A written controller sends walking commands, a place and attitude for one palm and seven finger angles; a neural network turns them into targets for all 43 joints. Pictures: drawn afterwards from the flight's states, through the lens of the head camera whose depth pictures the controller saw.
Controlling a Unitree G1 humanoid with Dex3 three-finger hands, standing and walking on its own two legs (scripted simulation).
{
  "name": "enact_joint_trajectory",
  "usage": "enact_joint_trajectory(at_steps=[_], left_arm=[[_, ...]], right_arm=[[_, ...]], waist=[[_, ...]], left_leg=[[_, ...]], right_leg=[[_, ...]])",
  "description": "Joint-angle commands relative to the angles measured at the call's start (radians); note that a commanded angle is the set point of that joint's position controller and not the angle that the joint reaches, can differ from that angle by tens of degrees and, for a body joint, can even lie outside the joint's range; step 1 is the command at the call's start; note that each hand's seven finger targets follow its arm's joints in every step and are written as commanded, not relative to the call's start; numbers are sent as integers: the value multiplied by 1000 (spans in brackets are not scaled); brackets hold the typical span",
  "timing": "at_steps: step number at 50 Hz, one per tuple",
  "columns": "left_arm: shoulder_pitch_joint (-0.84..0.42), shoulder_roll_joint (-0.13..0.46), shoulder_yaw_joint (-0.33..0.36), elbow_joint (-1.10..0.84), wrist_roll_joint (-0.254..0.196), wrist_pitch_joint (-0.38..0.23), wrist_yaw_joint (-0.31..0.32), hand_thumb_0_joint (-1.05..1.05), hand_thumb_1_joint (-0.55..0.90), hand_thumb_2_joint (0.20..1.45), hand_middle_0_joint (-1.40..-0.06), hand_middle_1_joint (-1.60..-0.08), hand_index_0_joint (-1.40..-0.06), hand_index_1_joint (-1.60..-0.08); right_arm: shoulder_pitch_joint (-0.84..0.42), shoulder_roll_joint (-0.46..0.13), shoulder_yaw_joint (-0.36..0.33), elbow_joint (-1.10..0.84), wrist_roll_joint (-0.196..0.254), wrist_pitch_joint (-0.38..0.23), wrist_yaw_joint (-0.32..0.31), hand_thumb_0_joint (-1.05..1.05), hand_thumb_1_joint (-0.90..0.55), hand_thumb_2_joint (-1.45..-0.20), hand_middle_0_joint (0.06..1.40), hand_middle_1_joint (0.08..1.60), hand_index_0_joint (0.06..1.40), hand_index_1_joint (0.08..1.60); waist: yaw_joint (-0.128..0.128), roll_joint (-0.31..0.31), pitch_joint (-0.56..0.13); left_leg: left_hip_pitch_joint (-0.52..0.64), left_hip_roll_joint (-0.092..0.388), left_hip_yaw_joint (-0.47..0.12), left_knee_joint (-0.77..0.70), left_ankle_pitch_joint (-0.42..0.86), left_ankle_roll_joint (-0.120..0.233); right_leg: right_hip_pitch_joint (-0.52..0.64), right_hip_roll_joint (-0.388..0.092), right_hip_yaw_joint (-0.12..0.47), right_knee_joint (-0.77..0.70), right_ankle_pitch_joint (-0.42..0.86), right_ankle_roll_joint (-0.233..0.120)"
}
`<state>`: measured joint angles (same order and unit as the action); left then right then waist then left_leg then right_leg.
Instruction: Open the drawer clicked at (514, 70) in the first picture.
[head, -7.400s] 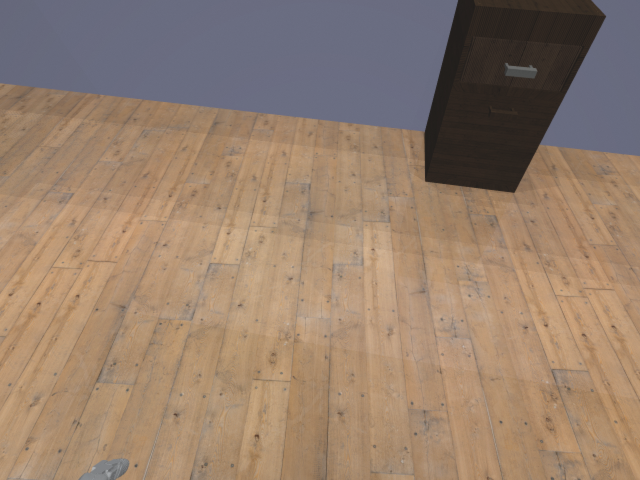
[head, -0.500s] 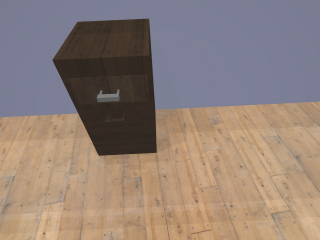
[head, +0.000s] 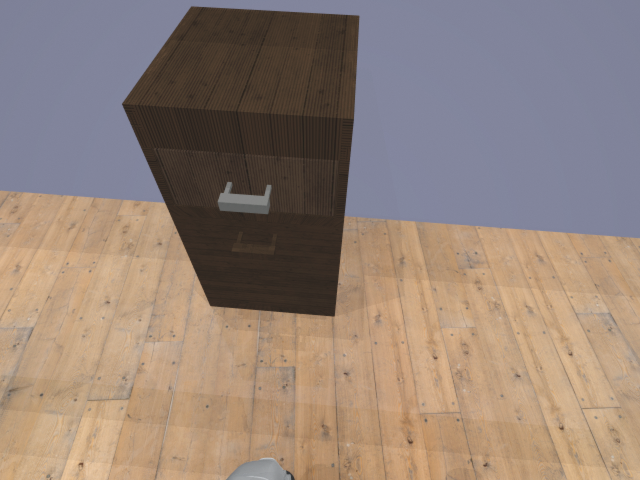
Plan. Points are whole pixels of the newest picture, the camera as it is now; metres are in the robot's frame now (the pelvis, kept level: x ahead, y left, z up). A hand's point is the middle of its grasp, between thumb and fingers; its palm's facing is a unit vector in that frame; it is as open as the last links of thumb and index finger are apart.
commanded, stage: take the last steps up to it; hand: left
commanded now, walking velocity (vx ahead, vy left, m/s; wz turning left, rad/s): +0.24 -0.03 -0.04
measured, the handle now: (246, 195) +0.66 +0.24 -0.14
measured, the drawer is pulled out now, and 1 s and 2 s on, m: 0.00 0.00 0.00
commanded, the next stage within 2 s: come to a stop and stand still in 0.24 s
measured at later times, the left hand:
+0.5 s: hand (247, 387) +0.26 +0.15 -0.14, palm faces -0.05 -0.97 -0.23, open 7.4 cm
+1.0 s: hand (162, 449) +0.16 +0.25 -0.16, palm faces +0.05 -0.98 -0.20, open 7.4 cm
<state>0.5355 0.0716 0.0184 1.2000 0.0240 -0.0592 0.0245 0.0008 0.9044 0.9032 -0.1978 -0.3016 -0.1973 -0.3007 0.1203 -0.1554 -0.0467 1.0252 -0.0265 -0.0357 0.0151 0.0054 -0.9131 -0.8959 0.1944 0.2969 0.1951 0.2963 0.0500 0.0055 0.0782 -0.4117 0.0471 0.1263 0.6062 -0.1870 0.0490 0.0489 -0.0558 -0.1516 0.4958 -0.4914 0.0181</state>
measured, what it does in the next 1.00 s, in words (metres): walks ahead: right foot, then left foot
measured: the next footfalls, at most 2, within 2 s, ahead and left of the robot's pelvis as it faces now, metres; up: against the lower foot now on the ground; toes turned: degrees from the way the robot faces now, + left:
right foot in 0.42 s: +0.24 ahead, -0.14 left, +0.00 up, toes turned -9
left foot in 0.86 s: +0.17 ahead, +0.09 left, +0.00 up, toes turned -2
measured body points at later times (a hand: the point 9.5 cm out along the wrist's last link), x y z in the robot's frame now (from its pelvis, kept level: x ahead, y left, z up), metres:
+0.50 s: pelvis +0.15 -0.03 +0.01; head +0.17 -0.05 +0.46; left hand +0.26 +0.20 -0.12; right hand +0.11 -0.24 -0.16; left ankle +0.09 +0.10 -0.71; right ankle +0.20 -0.13 -0.72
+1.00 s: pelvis +0.13 +0.05 +0.02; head +0.14 +0.08 +0.47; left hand +0.16 +0.30 -0.15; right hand +0.18 -0.19 -0.11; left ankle +0.12 +0.14 -0.72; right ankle +0.13 -0.11 -0.67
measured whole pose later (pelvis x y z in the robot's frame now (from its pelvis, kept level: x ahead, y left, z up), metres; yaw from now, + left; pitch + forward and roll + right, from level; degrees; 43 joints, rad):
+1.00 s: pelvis +0.13 +0.05 +0.02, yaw -1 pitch +0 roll -2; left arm 0.23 0.24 0.07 1.05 0.03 0.06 0.02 0.00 0.91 0.90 -0.19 -0.30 -0.19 -0.30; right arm 0.22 -0.14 -0.02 1.02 -0.03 0.02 -0.03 0.00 -0.92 -0.90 0.20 0.30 0.20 0.30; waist 0.02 -0.05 0.01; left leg -0.20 0.01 0.04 0.47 -0.27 0.03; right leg -0.43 -0.02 0.02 0.90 -0.34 0.03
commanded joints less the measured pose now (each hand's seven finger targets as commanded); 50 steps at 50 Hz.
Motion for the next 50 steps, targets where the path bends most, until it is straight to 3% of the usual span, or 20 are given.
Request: enact_joint_trajectory(at_steps=[1,4,7,13,18,20,21,22,23,24,30,32,38,40,41,42,43,45,47,50], left_arm=[[-13,122,25,-106,-21,-9,1,0,900,900,-200,-300,-200,-300],[-133,100,36,-111,-6,5,-14,0,900,900,-200,-300,-200,-300],[-74,69,37,-105,3,35,-19,0,900,900,-200,-300,-200,-300],[-212,89,39,-187,4,52,-29,0,900,900,-200,-300,-200,-300],[-278,115,37,-221,5,42,-31,0,900,900,-200,-300,-200,-300],[-215,143,35,-190,1,26,-17,0,900,900,-200,-300,-200,-300],[-170,204,39,-174,1,12,-5,0,900,900,-200,-300,-200,-300],[-170,262,42,-169,-6,8,2,0,900,900,-200,-300,-200,-300],[-177,284,40,-178,-9,17,4,0,900,900,-200,-300,-200,-300],[-205,295,50,-179,-8,21,12,0,900,900,-200,-300,-200,-300],[-309,287,73,-218,0,61,35,0,900,900,-200,-300,-200,-300],[-340,286,80,-242,4,66,35,0,900,900,-200,-300,-200,-300],[-387,299,82,-267,17,80,24,0,900,900,-200,-300,-200,-300],[-395,290,79,-262,13,85,20,0,900,900,-200,-300,-200,-300],[-394,271,71,-260,5,91,17,0,900,900,-200,-300,-200,-300],[-365,215,54,-262,-8,96,14,0,900,900,-200,-300,-200,-300],[-336,151,41,-267,-15,102,8,0,900,900,-200,-300,-200,-300],[-340,193,52,-243,-4,113,2,0,900,900,-200,-300,-200,-300],[-298,213,62,-197,3,115,-13,0,900,900,-200,-300,-200,-300],[-248,220,63,-164,2,100,-24,0,900,900,-200,-300,-200,-300]], right_arm=[[420,-264,-57,68,9,-13,-37,0,-900,-900,200,300,200,300],[201,-119,-22,15,7,-28,-40,0,-900,-900,200,300,200,300],[159,-75,-5,13,8,-41,-40,0,-900,-900,200,300,200,300],[167,-108,-19,-5,1,-33,-36,0,-900,-900,200,300,200,300],[181,-129,-22,6,-3,-12,-35,0,-900,-900,200,300,200,300],[194,-91,-6,24,5,-9,-39,0,-900,-900,200,300,200,300],[224,-56,5,29,13,-11,-39,0,-900,-900,200,300,200,300],[270,-40,7,32,23,-1,-39,0,-900,-900,200,300,200,300],[291,-51,-1,40,25,13,-44,0,-900,-900,200,300,200,300],[271,-46,-4,38,30,32,-48,0,-900,-900,200,300,200,300],[180,-73,-25,10,25,84,-44,0,-900,-900,200,300,200,300],[169,-73,-30,-6,19,98,-36,0,-900,-900,200,300,200,300],[175,-70,-27,-37,18,84,-24,0,-900,-900,200,300,200,300],[231,-66,-21,-25,19,67,-26,0,-900,-900,200,300,200,300],[266,-78,-16,-12,17,55,-26,0,-900,-900,200,300,200,300],[260,-135,-23,-13,11,41,-28,0,-900,-900,200,300,200,300],[200,-211,-34,-49,1,37,-31,0,-900,-900,200,300,200,300],[56,-203,-17,-91,-8,40,-43,0,-900,-900,200,300,200,300],[32,-180,-9,-80,-7,39,-54,0,-900,-900,200,300,200,300],[104,-163,-8,-58,6,27,-64,0,-900,-900,200,300,200,300]], waist=[[-163,185,-277],[-89,48,-9],[-25,77,-7],[-37,93,26],[-44,74,19],[-8,-10,-35],[-4,-121,-107],[-34,-209,-159],[-40,-134,-179],[-31,-216,-200],[-17,-95,-155],[-26,-124,-158],[-42,-227,-172],[-76,-224,-177],[-91,-175,-176],[-88,48,-141],[-74,317,-70],[-43,225,28],[-23,172,61],[-40,92,8]], left_leg=[[627,412,-584,-288,191,204],[254,315,-349,-377,96,140],[126,246,-185,-406,137,114],[161,235,-140,-422,116,144],[183,207,-122,-310,125,110],[173,123,-64,-156,212,26],[100,68,-35,-63,76,-28],[88,6,-12,-3,-203,-67],[122,-7,-33,77,-362,-72],[101,0,-47,182,-413,-79],[-11,-30,-144,455,-360,-94],[5,-32,-143,447,-314,-104],[105,-33,-104,191,-258,-93],[223,-36,-79,-31,-127,-85],[313,-27,-82,-167,-22,-80],[324,81,-223,-298,-73,-64],[165,277,-472,-444,-140,-16],[-58,304,-485,-531,-388,59],[13,227,-392,-499,-336,23],[221,199,-288,-447,-96,12]], right_leg=[[-583,28,118,793,-95,-51],[-598,-75,149,793,111,-37],[-496,-83,131,667,158,-17],[-503,-79,98,342,222,1],[-380,-15,44,134,261,-3],[-212,-21,72,-65,477,0],[-75,-149,234,-59,806,-31],[-36,-294,330,-65,1107,-119],[-54,-342,298,-63,1263,-178],[-50,-338,312,-53,1350,-213],[-115,-334,254,-86,1173,-229],[-172,-315,226,-106,1059,-213],[-242,-255,220,-141,634,-178],[-298,-212,207,-97,447,-130],[-359,-166,182,-42,322,-88],[-460,-77,135,91,157,-42],[-518,24,87,227,-29,12],[-432,-2,209,367,38,-2],[-497,28,227,482,139,7],[-581,31,222,528,224,26]])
